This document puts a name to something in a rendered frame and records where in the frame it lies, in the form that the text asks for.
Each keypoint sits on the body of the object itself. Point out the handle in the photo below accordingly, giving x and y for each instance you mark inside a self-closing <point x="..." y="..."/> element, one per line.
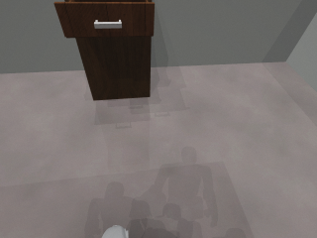
<point x="107" y="25"/>

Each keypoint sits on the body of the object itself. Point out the drawer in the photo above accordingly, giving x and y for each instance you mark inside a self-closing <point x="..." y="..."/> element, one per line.
<point x="77" y="18"/>

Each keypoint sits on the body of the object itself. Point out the cabinet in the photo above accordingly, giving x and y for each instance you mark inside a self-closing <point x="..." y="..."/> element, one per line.
<point x="117" y="67"/>

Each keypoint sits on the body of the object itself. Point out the left robot thigh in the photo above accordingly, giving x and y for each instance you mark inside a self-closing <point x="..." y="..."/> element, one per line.
<point x="116" y="232"/>

